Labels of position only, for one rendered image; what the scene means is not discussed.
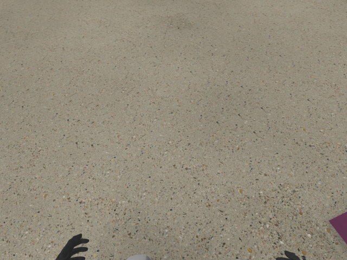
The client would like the robot left hand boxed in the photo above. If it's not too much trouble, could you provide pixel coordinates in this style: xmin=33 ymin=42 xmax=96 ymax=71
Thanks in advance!
xmin=56 ymin=234 xmax=89 ymax=260

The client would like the carton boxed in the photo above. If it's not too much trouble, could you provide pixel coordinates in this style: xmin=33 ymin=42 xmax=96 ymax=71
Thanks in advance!
xmin=329 ymin=212 xmax=347 ymax=244

